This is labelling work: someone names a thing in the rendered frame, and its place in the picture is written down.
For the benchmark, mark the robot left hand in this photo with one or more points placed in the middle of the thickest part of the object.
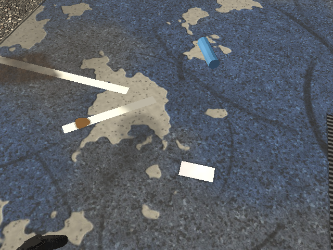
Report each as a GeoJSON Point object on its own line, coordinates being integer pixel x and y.
{"type": "Point", "coordinates": [48, 242]}

